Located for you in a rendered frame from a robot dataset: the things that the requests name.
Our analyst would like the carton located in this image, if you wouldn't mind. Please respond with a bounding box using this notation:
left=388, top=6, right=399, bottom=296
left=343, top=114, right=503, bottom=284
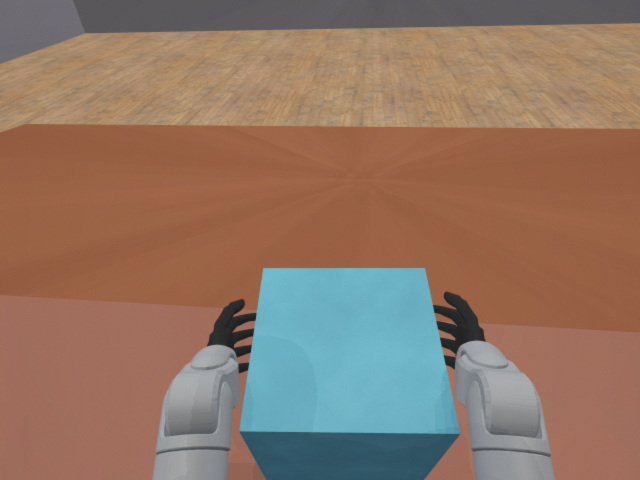
left=239, top=268, right=460, bottom=480

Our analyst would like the robot right forearm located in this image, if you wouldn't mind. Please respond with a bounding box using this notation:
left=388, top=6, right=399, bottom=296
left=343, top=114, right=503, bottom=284
left=455, top=341, right=555, bottom=480

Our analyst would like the robot left hand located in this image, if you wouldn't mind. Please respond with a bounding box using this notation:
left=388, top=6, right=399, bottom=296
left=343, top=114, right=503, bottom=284
left=207, top=299, right=257, bottom=373

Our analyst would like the robot right hand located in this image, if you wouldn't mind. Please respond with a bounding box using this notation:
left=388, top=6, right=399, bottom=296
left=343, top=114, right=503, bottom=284
left=433, top=292, right=486, bottom=370

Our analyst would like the robot left forearm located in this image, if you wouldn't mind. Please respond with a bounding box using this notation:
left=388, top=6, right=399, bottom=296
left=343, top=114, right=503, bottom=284
left=152, top=345, right=240, bottom=480

